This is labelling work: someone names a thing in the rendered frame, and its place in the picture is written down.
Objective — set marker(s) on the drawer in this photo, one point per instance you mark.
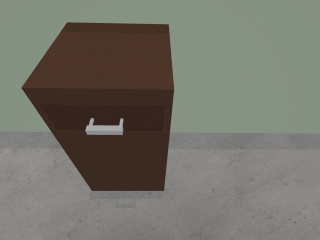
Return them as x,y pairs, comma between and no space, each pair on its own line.
76,117

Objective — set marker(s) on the handle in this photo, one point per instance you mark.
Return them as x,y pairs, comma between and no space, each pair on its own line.
104,129

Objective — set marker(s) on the cabinet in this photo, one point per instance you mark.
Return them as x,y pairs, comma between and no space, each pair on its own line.
110,64

